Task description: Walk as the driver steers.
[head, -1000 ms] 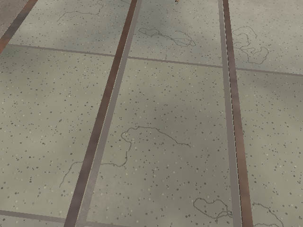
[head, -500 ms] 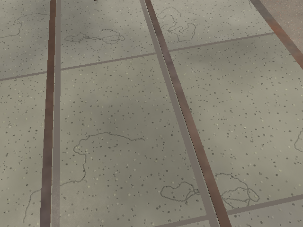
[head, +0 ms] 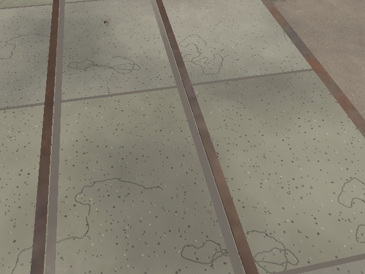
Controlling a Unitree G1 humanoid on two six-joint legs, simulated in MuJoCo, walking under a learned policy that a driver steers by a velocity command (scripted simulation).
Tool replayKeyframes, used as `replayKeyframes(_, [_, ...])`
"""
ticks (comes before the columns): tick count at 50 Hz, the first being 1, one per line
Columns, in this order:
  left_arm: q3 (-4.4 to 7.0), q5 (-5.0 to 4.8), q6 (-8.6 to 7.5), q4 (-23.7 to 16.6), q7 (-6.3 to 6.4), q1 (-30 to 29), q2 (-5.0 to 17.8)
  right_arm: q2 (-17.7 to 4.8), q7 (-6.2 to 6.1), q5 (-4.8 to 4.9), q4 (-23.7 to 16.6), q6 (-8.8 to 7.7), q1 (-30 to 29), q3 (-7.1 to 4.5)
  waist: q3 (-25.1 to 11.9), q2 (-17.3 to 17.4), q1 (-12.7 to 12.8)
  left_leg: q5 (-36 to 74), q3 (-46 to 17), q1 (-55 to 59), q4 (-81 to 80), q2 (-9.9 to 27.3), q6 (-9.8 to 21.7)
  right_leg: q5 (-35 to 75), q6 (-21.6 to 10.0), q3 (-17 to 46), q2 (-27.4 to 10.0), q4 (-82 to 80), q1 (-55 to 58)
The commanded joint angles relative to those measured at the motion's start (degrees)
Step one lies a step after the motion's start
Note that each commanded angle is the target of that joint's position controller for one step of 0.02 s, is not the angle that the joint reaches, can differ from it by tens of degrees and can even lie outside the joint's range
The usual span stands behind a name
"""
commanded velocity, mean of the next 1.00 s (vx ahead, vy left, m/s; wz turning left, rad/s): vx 0.00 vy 0.00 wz -0.01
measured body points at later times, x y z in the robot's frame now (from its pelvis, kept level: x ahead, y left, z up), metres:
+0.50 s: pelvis +0.00 +0.01 +0.00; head +0.01 +0.01 +0.45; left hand +0.07 +0.27 -0.14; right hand +0.07 -0.25 -0.14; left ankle -0.01 +0.13 -0.74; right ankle +0.01 -0.11 -0.74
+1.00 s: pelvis +0.00 +0.01 +0.00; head +0.01 +0.01 +0.45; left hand +0.03 +0.26 -0.15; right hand +0.03 -0.23 -0.15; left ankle -0.01 +0.13 -0.74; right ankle +0.01 -0.11 -0.74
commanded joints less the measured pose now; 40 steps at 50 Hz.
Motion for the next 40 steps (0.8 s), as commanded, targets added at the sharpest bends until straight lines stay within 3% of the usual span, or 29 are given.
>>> replayKeyframes(1, [1.43, -0.17, -0.87, -2.1, 0.37, -1.7, 5.5, -7.0, -0.47, 0.11, -2.5, -0.62, -0.2, -1.50, -1.9, 0.9, -0.5, 8.0, -3.0, 0.1, -5.2, 2.8, 1.5, 7.6, -1.1, 3.7, -3.4, -4.6, 0.3])
replayKeyframes(22, [1.42, -0.59, -0.64, 9.4, 1.60, -0.5, 5.6, -6.0, -0.77, 0.42, 6.2, -0.26, 1.4, -0.80, -0.4, 0.7, -0.1, 8.9, -1.5, 0.5, -6.9, 0.9, 1.5, 10.3, -0.4, 2.7, -3.3, -5.7, 2.9])
replayKeyframes(40, [0.60, -0.65, -0.72, 14.6, 1.84, 1.0, 4.5, -4.9, -1.12, 0.54, 11.6, -0.04, 4.1, 0.02, 0.7, 0.5, -0.1, 7.2, -1.1, -0.1, -7.8, 0.2, 1.9, 8.6, 0.0, 1.6, -2.8, -6.6, 2.0])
